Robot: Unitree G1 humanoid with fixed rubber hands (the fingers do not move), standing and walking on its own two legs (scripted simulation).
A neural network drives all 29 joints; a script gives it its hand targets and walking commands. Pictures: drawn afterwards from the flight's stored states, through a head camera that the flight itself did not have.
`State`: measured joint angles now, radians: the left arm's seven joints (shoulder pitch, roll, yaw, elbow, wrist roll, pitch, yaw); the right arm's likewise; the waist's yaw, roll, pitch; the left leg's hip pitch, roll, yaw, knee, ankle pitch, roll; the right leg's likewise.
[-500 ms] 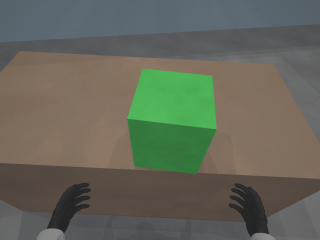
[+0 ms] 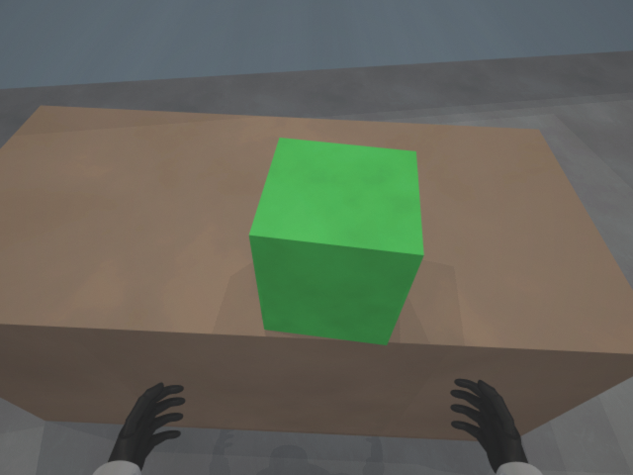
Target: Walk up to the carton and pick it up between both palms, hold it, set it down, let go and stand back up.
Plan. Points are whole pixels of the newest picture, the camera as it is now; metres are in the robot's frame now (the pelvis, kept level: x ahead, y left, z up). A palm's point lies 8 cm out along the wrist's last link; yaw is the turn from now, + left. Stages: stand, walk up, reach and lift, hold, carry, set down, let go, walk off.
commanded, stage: set down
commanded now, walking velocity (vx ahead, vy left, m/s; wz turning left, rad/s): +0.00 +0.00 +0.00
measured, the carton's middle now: (335, 246) +0.45 -0.03 +0.00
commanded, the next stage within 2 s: let go in 0.50 s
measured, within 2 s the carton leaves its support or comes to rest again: neither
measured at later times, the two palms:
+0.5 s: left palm (136, 466) +0.16 +0.23 -0.07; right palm (503, 460) +0.15 -0.23 -0.07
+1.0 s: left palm (144, 468) +0.15 +0.22 -0.08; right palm (503, 462) +0.15 -0.23 -0.08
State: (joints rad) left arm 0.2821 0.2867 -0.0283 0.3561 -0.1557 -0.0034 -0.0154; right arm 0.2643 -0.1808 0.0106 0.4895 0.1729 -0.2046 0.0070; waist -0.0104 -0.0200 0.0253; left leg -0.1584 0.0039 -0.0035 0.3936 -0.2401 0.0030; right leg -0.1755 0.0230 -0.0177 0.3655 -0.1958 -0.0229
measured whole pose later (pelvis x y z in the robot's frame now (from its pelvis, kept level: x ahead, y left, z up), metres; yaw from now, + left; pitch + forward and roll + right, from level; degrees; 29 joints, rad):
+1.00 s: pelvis +0.00 +0.00 +0.00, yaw +0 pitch +0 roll +0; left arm 0.21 0.24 -0.03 0.49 -0.08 0.10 0.02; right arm 0.16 -0.21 0.01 0.74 0.12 -0.21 0.06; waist 0.00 -0.02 0.05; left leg -0.15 0.00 0.00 0.39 -0.24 0.00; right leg -0.18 0.02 -0.02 0.38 -0.20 -0.02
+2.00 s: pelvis -0.02 +0.00 +0.00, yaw +0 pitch -2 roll +0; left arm 0.21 0.42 -0.02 0.93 -0.02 -0.02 -0.01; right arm 0.17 -0.40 0.01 1.00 0.07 -0.03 0.01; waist 0.00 -0.02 0.00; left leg -0.15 0.00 0.00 0.41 -0.23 0.00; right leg -0.17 0.02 -0.02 0.38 -0.18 -0.02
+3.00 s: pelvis -0.02 +0.00 +0.00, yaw +0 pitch -1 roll +0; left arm 0.16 0.42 -0.02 0.98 -0.02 -0.02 -0.01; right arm 0.15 -0.39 0.01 1.04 0.06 -0.03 0.01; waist 0.00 -0.01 -0.01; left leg -0.15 0.00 0.00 0.38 -0.20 0.00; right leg -0.17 0.02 -0.02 0.35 -0.16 -0.02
